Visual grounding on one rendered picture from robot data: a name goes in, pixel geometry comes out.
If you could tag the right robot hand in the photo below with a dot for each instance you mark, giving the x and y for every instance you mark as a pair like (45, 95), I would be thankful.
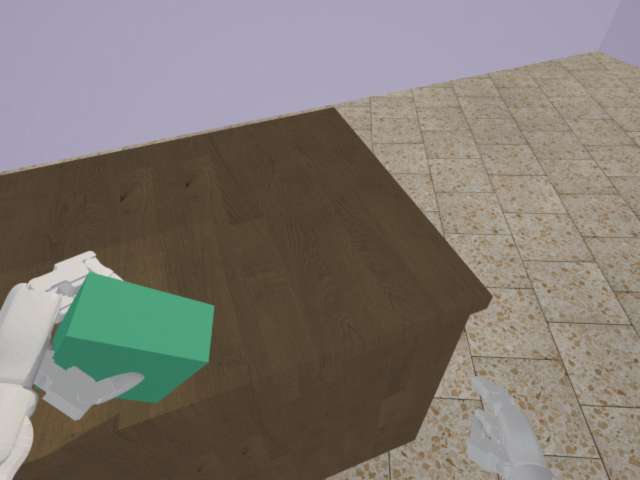
(513, 439)

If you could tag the left robot forearm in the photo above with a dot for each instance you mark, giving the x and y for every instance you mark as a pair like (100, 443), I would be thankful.
(17, 404)

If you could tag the sponge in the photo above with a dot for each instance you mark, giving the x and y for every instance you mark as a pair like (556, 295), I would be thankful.
(114, 327)

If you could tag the table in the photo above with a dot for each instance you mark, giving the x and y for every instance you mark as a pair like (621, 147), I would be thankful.
(337, 303)

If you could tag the left robot hand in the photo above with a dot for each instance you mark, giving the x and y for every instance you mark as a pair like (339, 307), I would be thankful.
(27, 318)

